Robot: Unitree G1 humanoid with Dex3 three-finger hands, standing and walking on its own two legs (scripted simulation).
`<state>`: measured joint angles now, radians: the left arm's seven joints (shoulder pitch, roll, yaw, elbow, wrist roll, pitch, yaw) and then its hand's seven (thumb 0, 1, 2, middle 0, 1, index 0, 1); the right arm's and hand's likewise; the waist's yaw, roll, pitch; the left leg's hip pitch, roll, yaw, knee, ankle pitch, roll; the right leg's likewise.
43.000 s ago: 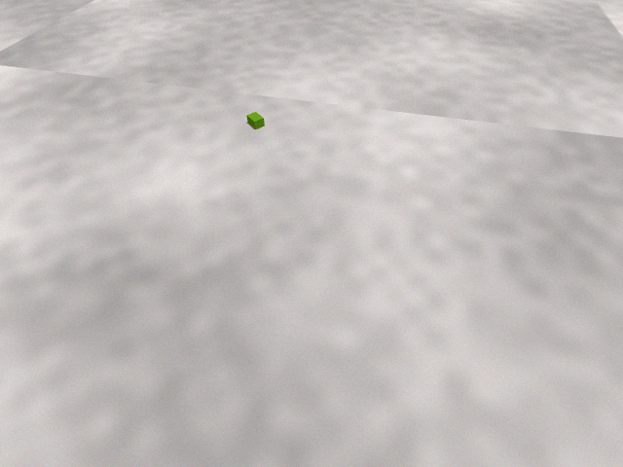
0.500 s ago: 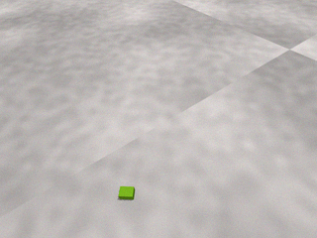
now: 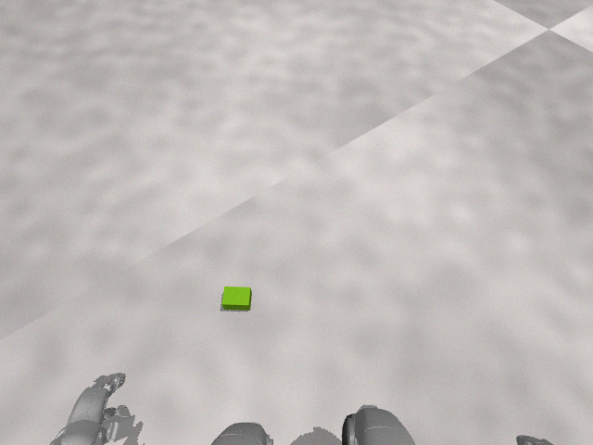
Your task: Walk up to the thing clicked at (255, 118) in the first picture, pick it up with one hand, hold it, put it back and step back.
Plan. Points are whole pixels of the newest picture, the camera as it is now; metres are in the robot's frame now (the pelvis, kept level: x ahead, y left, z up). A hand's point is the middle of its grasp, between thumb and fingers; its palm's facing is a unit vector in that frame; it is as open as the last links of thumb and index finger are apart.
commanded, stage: step back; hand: left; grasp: from above
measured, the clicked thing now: (237, 298) +0.54 +0.21 -0.73
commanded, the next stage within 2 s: none
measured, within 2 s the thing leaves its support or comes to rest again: neither
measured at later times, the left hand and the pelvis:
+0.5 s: hand out of the picture +0.02 +0.27 -0.14, palm faces -0.10 -0.91 -0.41, open 7.4 cm; pelvis -0.10 +0.01 +0.00, yaw -5 degrees
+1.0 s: hand out of the picture -0.12 +0.30 -0.14, palm faces -0.03 -0.94 -0.34, open 7.4 cm; pelvis -0.25 +0.04 +0.02, yaw -2 degrees
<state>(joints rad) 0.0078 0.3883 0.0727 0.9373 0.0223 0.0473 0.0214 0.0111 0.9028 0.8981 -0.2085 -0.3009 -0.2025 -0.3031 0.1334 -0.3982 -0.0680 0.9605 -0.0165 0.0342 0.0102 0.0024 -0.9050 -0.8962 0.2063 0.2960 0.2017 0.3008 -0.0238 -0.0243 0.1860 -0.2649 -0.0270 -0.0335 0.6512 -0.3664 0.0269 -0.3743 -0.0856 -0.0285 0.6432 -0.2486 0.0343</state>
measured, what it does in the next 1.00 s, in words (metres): walks backwards: right foot, then left foot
